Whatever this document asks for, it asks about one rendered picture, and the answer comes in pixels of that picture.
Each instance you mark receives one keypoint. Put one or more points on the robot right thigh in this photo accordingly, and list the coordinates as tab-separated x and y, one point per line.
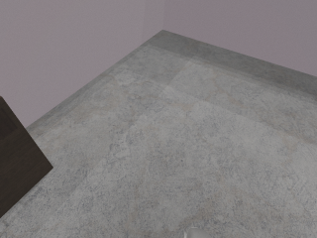
195	233

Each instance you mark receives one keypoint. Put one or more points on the drawer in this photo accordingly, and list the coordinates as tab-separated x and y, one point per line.
6	124

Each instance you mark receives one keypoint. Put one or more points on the cabinet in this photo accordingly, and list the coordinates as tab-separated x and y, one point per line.
22	163

